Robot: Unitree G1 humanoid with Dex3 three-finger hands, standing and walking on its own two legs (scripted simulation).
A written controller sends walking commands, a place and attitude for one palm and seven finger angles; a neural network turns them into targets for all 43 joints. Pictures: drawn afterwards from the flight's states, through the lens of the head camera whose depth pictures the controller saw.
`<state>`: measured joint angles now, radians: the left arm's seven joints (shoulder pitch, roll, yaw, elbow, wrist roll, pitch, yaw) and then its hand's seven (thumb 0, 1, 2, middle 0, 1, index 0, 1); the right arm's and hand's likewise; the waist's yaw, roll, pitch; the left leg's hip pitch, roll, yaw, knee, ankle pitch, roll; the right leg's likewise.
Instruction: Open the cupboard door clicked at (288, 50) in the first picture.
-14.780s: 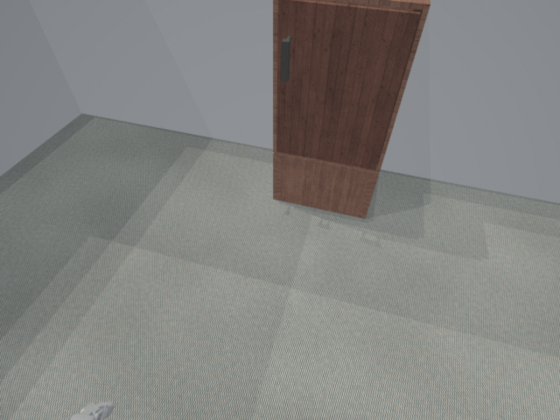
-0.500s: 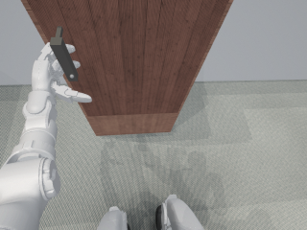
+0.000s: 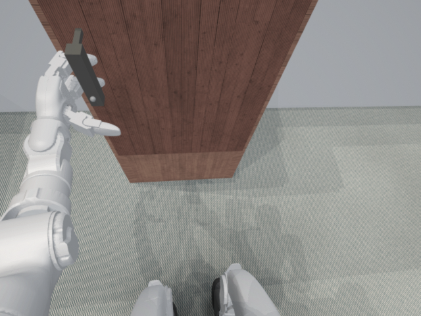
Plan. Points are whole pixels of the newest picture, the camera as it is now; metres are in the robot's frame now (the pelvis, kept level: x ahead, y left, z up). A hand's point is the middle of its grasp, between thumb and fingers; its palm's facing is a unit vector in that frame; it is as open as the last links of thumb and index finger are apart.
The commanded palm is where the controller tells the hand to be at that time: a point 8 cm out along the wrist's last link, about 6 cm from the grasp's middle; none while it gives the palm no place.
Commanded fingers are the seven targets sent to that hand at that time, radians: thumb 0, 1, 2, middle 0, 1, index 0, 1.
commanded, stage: close the thumb around the handle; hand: left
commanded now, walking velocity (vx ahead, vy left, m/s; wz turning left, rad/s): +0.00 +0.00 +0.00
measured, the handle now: (88, 69) +0.56 +0.19 +0.06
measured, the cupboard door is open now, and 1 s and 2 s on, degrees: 0 2 43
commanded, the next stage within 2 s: pull the door open along its arc in 0.66 s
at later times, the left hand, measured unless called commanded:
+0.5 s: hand (98, 97) +0.50 +0.17 +0.05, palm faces -0.01 -1.00 -0.02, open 6.9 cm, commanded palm +0.48 +0.21 +0.06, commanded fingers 0.00 0.90 0.90 -0.40 -1.35 -0.40 -1.35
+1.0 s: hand (99, 104) +0.49 +0.16 +0.05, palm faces +0.00 -1.00 -0.02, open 6.1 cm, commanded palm +0.44 +0.21 +0.06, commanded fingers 0.00 0.90 0.90 -0.40 -1.35 -0.40 -1.35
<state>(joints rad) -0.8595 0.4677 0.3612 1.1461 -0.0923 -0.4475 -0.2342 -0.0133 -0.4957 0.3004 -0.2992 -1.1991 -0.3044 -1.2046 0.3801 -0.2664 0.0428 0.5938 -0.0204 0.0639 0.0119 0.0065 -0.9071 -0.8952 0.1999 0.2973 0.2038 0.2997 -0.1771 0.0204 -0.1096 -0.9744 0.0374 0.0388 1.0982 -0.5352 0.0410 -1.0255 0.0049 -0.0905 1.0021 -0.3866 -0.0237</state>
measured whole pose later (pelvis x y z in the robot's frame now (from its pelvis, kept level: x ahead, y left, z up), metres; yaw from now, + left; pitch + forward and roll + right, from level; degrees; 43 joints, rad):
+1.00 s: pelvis +0.01 +0.00 +0.01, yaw -1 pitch +23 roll -2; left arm -0.72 0.39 0.35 1.01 -0.13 -0.44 -0.21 0.01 0.70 0.76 -0.32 -1.30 -0.32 -1.35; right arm 0.38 -0.26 0.03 0.58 -0.01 0.09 0.02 0.01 -0.91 -0.90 0.20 0.30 0.20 0.30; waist -0.15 0.03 -0.12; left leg -0.91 0.04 0.05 1.05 -0.53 0.03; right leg -0.97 0.01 -0.07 0.97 -0.39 -0.03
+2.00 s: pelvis +0.01 -0.05 +0.02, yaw +4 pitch +12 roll +1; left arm 0.25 -0.06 -0.31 0.10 0.11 -0.30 0.53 0.02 0.64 0.74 -0.31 -1.31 -0.36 -1.34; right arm 0.19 -0.18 0.02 0.53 -0.07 -0.05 0.02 0.01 -0.91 -0.90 0.20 0.30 0.20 0.30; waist -0.02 0.03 -0.15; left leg -0.69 0.03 -0.01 0.99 -0.51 -0.04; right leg -0.76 0.00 -0.14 0.98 -0.44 -0.09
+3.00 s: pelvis -0.01 -0.03 +0.01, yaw +4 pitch +12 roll +0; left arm 0.15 0.05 -0.28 0.11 0.08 -0.34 0.19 -0.01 -0.49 0.30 -0.30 -0.46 -0.24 -0.49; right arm 0.21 -0.20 0.03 0.51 -0.04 -0.07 0.02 0.01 -0.91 -0.90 0.20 0.30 0.20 0.30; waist 0.01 0.03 -0.13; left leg -0.76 -0.01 -0.01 1.07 -0.52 0.00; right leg -0.83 -0.03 -0.12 1.05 -0.44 -0.06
